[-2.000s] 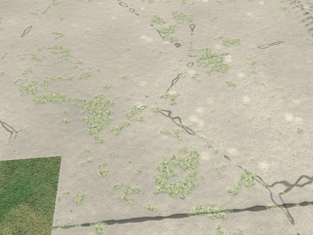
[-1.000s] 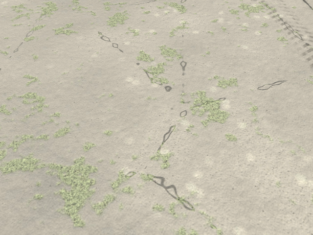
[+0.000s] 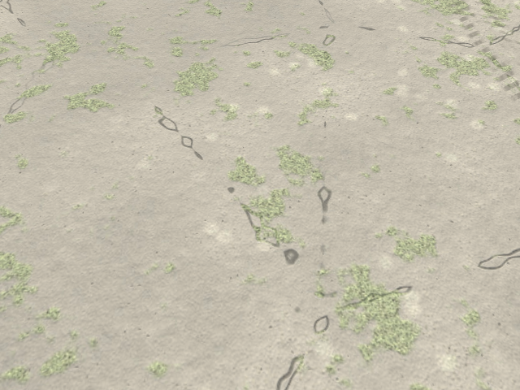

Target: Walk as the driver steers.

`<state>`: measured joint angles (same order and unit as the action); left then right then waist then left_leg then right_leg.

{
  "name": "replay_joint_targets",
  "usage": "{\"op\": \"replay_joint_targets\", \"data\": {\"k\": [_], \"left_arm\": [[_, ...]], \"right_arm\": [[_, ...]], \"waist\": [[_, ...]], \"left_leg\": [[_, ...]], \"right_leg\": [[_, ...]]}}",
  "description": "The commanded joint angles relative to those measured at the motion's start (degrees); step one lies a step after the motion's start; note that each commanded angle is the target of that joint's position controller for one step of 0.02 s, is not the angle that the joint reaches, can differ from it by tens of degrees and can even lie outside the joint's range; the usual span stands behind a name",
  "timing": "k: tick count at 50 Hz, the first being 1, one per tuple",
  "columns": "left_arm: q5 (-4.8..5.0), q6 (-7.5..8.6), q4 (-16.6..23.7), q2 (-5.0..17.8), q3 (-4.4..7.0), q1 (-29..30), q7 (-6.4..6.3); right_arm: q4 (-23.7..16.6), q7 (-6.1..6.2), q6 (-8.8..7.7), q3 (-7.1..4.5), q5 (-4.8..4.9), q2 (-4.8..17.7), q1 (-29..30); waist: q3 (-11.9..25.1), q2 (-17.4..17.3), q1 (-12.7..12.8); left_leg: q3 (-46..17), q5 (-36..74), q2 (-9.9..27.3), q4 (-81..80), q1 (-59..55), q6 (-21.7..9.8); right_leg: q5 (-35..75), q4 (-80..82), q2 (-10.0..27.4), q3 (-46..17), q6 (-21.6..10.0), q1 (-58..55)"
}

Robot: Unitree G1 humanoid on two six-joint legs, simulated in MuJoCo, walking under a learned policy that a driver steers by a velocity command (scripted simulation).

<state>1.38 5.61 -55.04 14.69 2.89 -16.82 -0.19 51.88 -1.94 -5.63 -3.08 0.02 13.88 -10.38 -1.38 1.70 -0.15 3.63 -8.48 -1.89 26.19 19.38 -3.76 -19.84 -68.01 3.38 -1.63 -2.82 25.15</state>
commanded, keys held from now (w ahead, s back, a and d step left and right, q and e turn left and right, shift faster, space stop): w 0.96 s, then no key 0.04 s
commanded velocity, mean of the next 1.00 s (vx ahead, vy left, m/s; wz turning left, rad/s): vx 0.50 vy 0.00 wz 0.00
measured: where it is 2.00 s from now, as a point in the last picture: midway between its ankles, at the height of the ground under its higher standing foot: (270, 304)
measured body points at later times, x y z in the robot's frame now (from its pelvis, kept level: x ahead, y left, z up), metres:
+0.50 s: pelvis +0.28 -0.06 -0.01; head +0.31 -0.07 +0.44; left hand +0.45 +0.19 -0.12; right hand +0.27 -0.32 -0.16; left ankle +0.11 +0.08 -0.66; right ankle +0.37 -0.15 -0.74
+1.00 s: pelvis +0.56 -0.01 -0.02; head +0.59 +0.00 +0.43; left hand +0.51 +0.26 -0.16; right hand +0.76 -0.25 -0.11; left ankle +0.68 +0.09 -0.74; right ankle +0.38 -0.15 -0.72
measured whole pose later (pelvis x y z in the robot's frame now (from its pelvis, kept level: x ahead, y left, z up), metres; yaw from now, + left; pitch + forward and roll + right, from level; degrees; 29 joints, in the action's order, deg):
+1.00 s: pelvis +0.56 -0.01 -0.02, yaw +0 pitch +2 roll -1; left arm 0.6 3.2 -58.8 14.6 3.8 -22.2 -0.7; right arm 49.5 -2.0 -5.7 -3.4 0.3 13.4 -0.7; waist -1.2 0.0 3.0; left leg 2.3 -4.0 1.3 31.2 28.7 -4.6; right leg -25.7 -31.1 1.0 2.1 0.3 0.6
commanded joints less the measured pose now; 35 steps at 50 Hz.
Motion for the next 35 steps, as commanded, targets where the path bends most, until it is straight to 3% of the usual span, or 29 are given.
{"op": "replay_joint_targets", "data": {"k": [1,4,6,10,15,18,19,20,21,22,23,24,25,26,28,30,32,35], "left_arm": [[-0.4,-0.61,2.7,2.9,1.33,-2.8,-0.64],[-0.92,-1.28,4.6,3.3,1.71,1.7,-0.94],[-1.2,-1.13,6.0,3.1,1.78,6.0,-0.81],[-0.84,-0.63,8.0,1.7,1.17,13.8,0.05],[-0.21,-0.04,10.9,1.9,0.54,21.4,1.65],[-0.08,0.53,11.5,3.4,0.88,20.2,2.51],[-0.16,0.68,10.8,4.7,1.47,16.8,2.5],[-0.38,0.73,8.6,6.6,2.6,9.5,2.3],[-0.74,0.7,5.5,9.9,4.03,-1.2,1.83],[-1.72,0.41,3.9,15.7,5.46,-9.5,1.49],[-1.07,0.19,3.5,12.6,4.35,-10.3,1.61],[-0.72,0.28,4.1,9.3,3.16,-5.9,1.57],[-0.84,0.22,5.5,7.4,2.48,-0.6,1.46],[-1.33,0.29,6.0,5.7,1.9,3.4,1.73],[-1.97,0.71,5.8,3.5,1.24,6.1,2.11],[-1.75,1.03,4.7,4.6,1.51,4.5,1.91],[-1.8,1.08,3.8,6.3,1.89,2.5,1.2],[-1.51,0.58,2.7,6.6,1.87,-0.2,0.3]], "right_arm": [[-1.5,-0.19,-0.96,-0.7,-0.47,4.6,-1.0],[0.2,0.81,-1.14,-1.28,-0.41,7.2,-4.2],[1.0,1.53,-0.76,-1.26,-0.22,7.4,-6.3],[2.2,2.17,-0.28,-1.18,0.38,8.0,-9.7],[4.8,2.42,0.84,-1.55,0.83,8.6,-14.3],[5.2,2.75,1.59,-2.11,1.05,9.6,-13.5],[4.9,2.78,1.8,-2.28,1.08,10.1,-12.2],[4.5,2.76,2.08,-2.12,1.1,9.7,-10.7],[3.7,2.71,2.11,-1.39,0.62,8.0,-10.3],[2.9,2.2,1.17,0.39,0.13,2.3,-16.3],[3.7,1.81,-0.32,0.77,0.54,1.8,-16.3],[2.3,1.48,-1.35,-0.73,2.17,7.3,-11.4],[0.9,1.57,-1.73,-0.84,2.76,8.1,-7.0],[0.6,1.94,-1.54,-1.07,2.05,7.5,-4.7],[1.3,2.39,0.15,-1.47,1.23,5.5,-6.8],[1.6,2.62,1.27,-1.41,1.03,3.7,-7.5],[0.2,2.81,1.59,-1.7,0.59,4.3,-3.7],[-1.6,2.46,1.32,-1.7,0.22,3.8,2.2]], "waist": [[3.2,-6.6,1.3],[0.7,-5.0,1.1],[0.0,-4.5,0.0],[-1.4,-4.9,-2.4],[-3.9,-4.8,-4.7],[-2.8,-6.1,-2.6],[-0.6,-6.9,-0.5],[3.6,-6.6,3.5],[10.9,-4.6,7.6],[20.3,7.4,6.8],[24.7,12.8,6.8],[17.3,9.3,6.4],[10.9,5.6,5.0],[6.3,1.6,3.2],[3.8,3.1,-0.3],[2.4,2.8,-1.2],[0.7,1.6,-0.8],[-0.4,1.5,0.6]], "left_leg": [[-15.9,4.4,14.4,-17.3,-7.4,-9.4],[-12.6,9.7,14.3,-19.3,-7.7,-10.3],[-11.2,11.5,14.0,-19.6,-10.1,-9.6],[-7.7,10.2,12.5,-20.0,-12.3,-7.7],[-8.0,10.3,15.7,-16.9,-21.1,-7.6],[-8.3,18.0,17.5,-12.5,-24.7,-6.3],[-7.6,26.6,17.0,-8.8,-24.5,-5.6],[-5.6,35.1,14.6,-0.5,-22.9,-4.4],[-3.3,31.7,11.4,12.9,-14.8,-2.5],[-0.2,9.6,2.9,36.5,8.8,1.7],[-7.7,-23.4,-1.4,47.3,18.7,2.0],[-10.4,-21.6,2.5,51.9,24.0,0.7],[-8.5,-16.5,5.7,50.6,24.3,-0.1],[-7.4,-12.0,8.0,46.7,22.1,0.0],[-7.8,-7.6,10.5,41.1,15.2,0.1],[-7.1,-5.4,10.8,37.9,14.6,1.0],[-7.0,-0.4,11.1,32.4,18.7,2.1],[-6.4,8.6,10.6,22.4,21.3,3.1]], "right_leg": [[5.4,1.6,5.4,-2.1,-0.1,7.9],[11.9,8.6,6.0,-1.7,1.5,12.9],[17.7,15.2,5.8,-1.4,2.2,15.9],[26.4,28.4,3.7,0.6,2.2,14.2],[23.0,36.1,2.1,1.2,1.3,15.9],[16.9,38.7,0.6,2.0,-0.9,11.6],[15.4,39.3,-1.1,3.4,-1.9,5.6],[16.1,40.5,-3.1,5.1,-3.3,-4.7],[17.9,38.7,0.0,1.6,-5.8,-21.4],[11.7,40.0,15.1,-22.2,-14.2,-45.7],[6.8,49.4,20.0,-40.1,-17.0,-49.9],[3.7,50.4,18.0,-33.8,-13.9,-43.7],[6.3,51.6,16.0,-25.5,-12.0,-34.7],[10.4,54.0,13.7,-19.6,-11.0,-25.7],[13.8,57.7,10.3,-13.1,-9.7,-16.6],[16.9,60.0,9.5,-9.7,-10.6,-13.8],[19.6,61.3,9.6,-7.9,-11.0,-14.5],[21.4,61.9,8.5,-4.8,-9.8,-16.8]]}}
